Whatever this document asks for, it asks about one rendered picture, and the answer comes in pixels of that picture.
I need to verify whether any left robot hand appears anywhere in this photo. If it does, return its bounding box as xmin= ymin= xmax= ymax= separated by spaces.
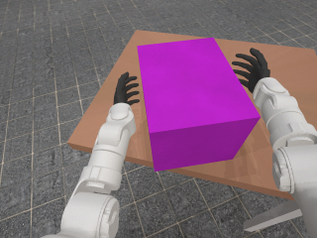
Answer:
xmin=113 ymin=72 xmax=140 ymax=106

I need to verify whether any left robot forearm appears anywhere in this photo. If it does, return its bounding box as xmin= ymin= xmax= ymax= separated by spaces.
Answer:
xmin=60 ymin=102 xmax=137 ymax=229

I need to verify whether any carton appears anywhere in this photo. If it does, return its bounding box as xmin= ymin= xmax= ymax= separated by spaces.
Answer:
xmin=137 ymin=37 xmax=261 ymax=172

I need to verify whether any right robot hand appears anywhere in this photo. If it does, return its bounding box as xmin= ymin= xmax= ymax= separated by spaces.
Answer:
xmin=232 ymin=48 xmax=270 ymax=93

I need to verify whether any robot left upper arm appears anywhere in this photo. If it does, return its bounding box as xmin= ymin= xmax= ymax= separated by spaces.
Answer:
xmin=40 ymin=191 xmax=120 ymax=238

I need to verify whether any right robot forearm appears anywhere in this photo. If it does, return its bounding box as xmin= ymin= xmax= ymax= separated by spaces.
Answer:
xmin=253 ymin=77 xmax=317 ymax=151

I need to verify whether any robot right upper arm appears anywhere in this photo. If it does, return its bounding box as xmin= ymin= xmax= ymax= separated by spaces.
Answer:
xmin=271 ymin=144 xmax=317 ymax=238

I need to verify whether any table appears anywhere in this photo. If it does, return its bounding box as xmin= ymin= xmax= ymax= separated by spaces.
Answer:
xmin=67 ymin=30 xmax=317 ymax=232

